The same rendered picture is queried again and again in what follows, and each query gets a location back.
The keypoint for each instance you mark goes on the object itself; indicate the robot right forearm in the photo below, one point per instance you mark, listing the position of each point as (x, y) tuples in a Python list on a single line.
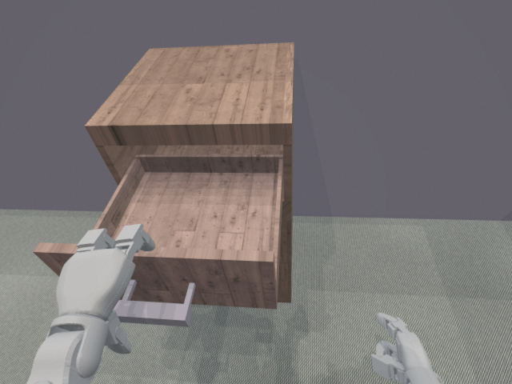
[(421, 375)]

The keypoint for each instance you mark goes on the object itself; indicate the cabinet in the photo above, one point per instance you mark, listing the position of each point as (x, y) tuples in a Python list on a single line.
[(234, 99)]

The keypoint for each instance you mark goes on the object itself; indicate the robot left hand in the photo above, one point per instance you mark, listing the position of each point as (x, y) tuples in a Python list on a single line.
[(94, 279)]

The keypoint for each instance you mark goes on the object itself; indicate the handle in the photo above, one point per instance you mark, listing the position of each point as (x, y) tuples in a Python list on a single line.
[(155, 313)]

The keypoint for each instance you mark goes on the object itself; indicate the robot right hand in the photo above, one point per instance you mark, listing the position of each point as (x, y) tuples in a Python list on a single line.
[(392, 361)]

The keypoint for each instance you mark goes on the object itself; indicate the drawer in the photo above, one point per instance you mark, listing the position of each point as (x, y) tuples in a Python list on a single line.
[(215, 220)]

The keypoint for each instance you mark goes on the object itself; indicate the robot left forearm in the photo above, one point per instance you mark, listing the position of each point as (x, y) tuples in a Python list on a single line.
[(72, 351)]

